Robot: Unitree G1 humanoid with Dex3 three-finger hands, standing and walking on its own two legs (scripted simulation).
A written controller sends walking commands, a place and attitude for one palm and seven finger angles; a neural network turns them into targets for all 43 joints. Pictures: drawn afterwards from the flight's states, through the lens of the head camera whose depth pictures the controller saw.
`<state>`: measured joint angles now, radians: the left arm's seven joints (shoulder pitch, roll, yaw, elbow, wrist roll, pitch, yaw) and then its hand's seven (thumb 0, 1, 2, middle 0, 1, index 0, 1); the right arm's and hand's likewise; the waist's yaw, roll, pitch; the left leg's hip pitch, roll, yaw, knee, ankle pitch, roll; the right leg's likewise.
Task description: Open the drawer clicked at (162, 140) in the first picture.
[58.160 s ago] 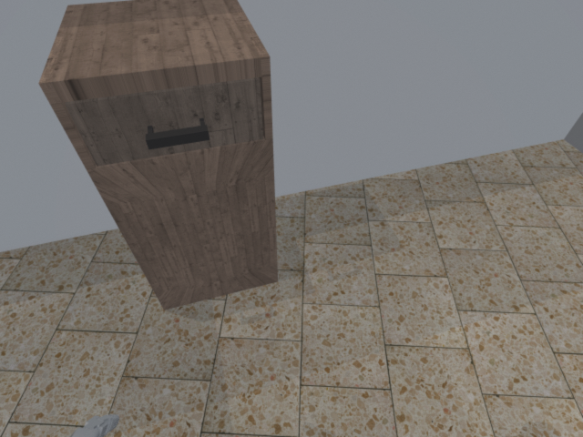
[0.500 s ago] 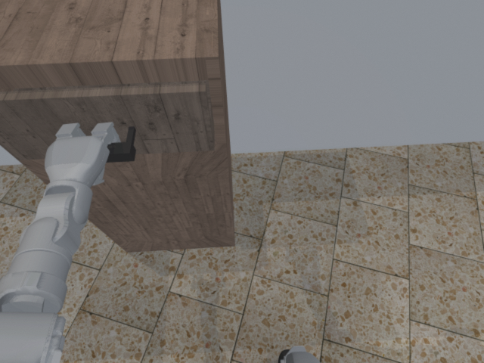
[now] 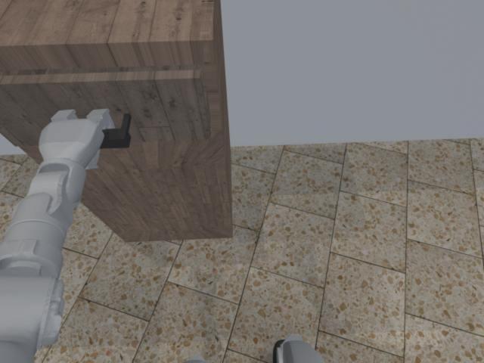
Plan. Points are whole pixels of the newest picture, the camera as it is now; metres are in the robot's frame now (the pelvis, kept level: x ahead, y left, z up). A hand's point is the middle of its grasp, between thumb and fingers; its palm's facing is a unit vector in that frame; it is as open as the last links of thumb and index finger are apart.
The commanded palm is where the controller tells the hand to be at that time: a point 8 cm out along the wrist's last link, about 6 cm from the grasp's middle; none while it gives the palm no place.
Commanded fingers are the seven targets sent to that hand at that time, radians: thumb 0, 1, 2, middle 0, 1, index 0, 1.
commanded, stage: pull the drawer open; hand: left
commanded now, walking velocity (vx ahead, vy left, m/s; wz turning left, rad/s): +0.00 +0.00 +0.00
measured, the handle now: (92, 129) +0.50 +0.26 +0.05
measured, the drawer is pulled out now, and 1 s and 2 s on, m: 0.03 0.15 0.30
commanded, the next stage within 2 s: open the thumb to release the handle in 2.00 s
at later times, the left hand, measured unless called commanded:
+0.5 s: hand (79, 203) +0.37 +0.26 +0.03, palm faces +0.01 -0.05 -1.00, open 5.6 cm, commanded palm +0.32 +0.26 +0.08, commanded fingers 0.00 0.90 0.90 -0.40 -1.35 -0.40 -1.35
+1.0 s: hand (72, 227) +0.33 +0.26 +0.03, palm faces -0.06 -0.02 -1.00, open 5.7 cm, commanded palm +0.29 +0.26 +0.08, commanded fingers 0.00 0.90 0.90 -0.40 -1.35 -0.40 -1.35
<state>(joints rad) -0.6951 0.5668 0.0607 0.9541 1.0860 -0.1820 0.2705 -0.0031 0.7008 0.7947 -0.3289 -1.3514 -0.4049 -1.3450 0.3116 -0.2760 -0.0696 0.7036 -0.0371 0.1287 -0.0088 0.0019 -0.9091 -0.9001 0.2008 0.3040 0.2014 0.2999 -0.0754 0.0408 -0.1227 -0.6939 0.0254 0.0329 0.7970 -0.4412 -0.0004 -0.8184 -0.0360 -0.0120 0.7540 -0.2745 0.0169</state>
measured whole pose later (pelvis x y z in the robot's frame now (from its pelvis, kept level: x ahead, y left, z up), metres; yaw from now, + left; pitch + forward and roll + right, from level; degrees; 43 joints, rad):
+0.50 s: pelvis +0.02 +0.01 +0.01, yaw -1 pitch +14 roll -1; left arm -0.17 0.45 0.03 0.43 1.03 -0.06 0.33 0.02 0.72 0.78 -0.28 -1.35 -0.40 -1.35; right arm 0.22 -0.27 -0.07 0.63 -0.01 0.11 0.01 0.01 -0.91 -0.90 0.20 0.30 0.20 0.30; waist -0.03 0.06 -0.13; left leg -0.52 0.02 0.06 0.71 -0.44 0.01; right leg -0.65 -0.03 0.01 0.67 -0.27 0.03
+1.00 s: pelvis +0.01 -0.01 +0.01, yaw +1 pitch +11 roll +0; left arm -0.16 0.45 0.02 0.45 1.04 -0.09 0.27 0.01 0.68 0.77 -0.34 -1.35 -0.42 -1.35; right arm 0.16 -0.24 -0.03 0.66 -0.03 0.08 -0.05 0.01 -0.91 -0.90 0.20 0.30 0.20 0.30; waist 0.03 0.06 -0.08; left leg -0.45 0.03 0.02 0.68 -0.42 -0.02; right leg -0.59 -0.03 -0.03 0.69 -0.29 0.00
